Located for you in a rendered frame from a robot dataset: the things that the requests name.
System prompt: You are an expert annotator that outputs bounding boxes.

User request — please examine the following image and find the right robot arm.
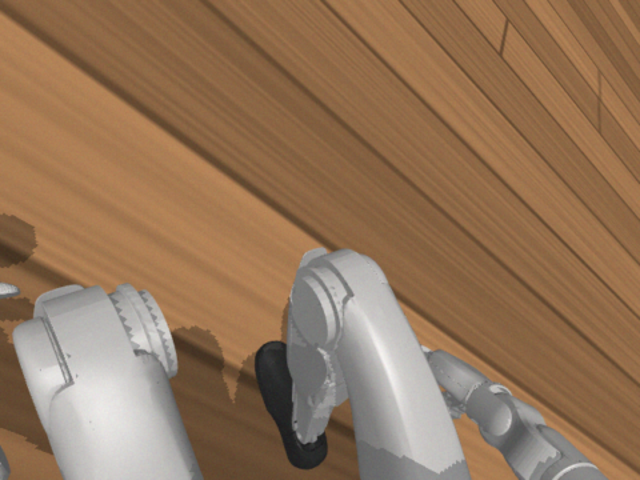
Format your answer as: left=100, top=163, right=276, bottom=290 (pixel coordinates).
left=466, top=382, right=609, bottom=480

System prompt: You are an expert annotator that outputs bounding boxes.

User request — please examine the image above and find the left robot hand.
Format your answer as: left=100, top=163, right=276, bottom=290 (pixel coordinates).
left=0, top=282, right=21, bottom=299

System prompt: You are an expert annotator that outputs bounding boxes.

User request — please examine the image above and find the right robot foot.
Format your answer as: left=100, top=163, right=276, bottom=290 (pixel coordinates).
left=255, top=341, right=328, bottom=469

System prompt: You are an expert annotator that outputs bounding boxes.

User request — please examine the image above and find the right robot hand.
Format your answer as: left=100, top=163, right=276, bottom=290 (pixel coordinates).
left=420, top=344, right=492, bottom=419

